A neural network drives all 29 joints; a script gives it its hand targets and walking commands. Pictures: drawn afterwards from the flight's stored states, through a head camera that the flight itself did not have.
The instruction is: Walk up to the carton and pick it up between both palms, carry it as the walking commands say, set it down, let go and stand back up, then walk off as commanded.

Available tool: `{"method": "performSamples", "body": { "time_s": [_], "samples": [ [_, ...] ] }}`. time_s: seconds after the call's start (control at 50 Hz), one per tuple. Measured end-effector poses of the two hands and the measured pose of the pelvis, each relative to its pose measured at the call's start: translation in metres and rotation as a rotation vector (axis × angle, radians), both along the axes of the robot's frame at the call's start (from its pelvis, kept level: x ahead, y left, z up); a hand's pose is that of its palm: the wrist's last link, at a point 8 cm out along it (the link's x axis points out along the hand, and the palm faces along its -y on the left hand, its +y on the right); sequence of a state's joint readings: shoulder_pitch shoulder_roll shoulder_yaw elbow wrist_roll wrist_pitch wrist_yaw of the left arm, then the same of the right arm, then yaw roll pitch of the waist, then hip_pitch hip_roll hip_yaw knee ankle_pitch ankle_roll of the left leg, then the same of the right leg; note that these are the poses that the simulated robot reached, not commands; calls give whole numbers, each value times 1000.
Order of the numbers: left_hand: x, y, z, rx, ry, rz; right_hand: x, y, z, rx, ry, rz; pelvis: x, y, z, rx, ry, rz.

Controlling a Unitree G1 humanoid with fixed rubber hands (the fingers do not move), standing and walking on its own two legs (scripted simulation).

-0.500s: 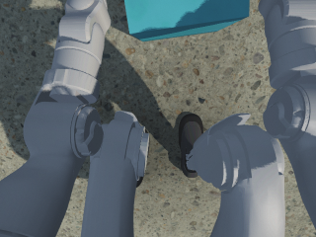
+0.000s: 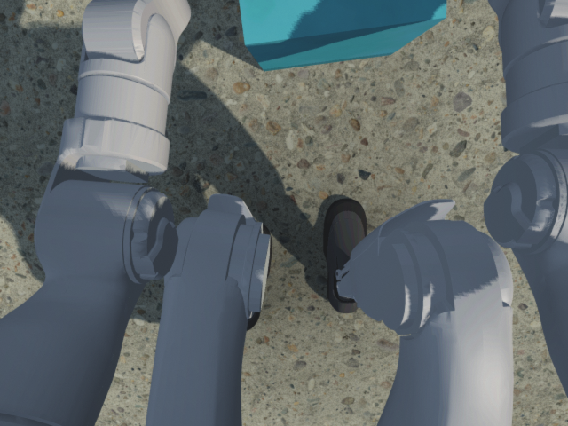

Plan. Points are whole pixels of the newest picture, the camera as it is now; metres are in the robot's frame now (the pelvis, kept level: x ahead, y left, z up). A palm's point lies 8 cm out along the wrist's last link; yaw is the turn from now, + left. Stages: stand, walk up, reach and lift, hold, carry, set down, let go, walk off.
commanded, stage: set down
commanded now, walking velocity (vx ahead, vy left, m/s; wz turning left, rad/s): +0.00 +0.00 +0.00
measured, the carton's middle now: out of the picture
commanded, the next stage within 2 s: let go in 1.12 s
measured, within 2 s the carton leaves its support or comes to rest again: neither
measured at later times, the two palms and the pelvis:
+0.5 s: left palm out of the picture +0.57 +0.11 +0.03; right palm out of the picture +0.57 -0.22 +0.02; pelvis -0.01 +0.00 +0.14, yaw -1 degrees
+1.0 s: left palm out of the picture +0.57 +0.11 +0.18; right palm out of the picture +0.58 -0.23 +0.17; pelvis -0.01 +0.00 +0.27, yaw -2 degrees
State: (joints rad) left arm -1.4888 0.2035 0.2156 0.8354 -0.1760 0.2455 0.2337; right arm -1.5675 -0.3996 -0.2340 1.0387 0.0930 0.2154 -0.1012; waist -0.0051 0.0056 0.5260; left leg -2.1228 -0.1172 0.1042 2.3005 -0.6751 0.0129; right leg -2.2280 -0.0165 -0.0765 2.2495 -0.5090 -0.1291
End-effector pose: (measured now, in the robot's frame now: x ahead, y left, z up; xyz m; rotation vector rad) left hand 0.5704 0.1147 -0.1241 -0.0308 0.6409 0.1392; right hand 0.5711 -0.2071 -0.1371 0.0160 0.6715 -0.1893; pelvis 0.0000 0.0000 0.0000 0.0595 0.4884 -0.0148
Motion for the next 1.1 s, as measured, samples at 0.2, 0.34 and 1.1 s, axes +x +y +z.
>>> {"method": "performSamples", "body": {
  "time_s": [0.2, 0.34, 1.1],
  "samples": [
    [-1, 10, 69, 23, -33, 9, 4, 2, 66, -16, -9, 24, -6, 2, 50, -9, 6, 14],
    [-2, 7, 112, 31, -28, -7, 2, -8, 110, -19, -8, 31, -9, 4, 93, -12, 17, 6],
    [2, 3, 309, 100, -1, -29, 8, -24, 325, 31, -67, 36, -5, 6, 281, 10, -2, -52]
  ]
}}
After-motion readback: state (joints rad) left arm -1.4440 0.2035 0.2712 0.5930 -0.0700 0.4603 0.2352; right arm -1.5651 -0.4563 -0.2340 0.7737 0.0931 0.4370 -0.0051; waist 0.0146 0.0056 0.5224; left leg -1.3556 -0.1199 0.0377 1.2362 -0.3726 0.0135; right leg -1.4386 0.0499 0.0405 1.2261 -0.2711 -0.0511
